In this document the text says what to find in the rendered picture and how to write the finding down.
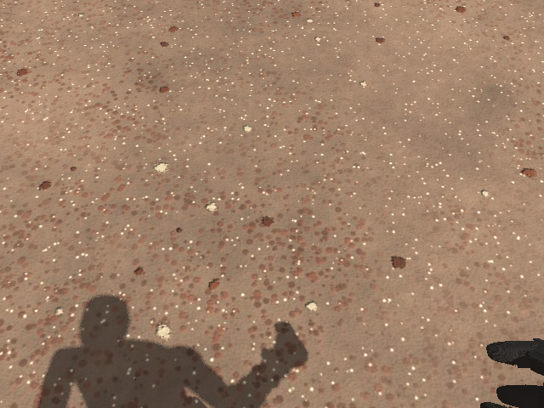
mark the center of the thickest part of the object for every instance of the robot right hand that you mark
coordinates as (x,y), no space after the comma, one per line
(524,354)

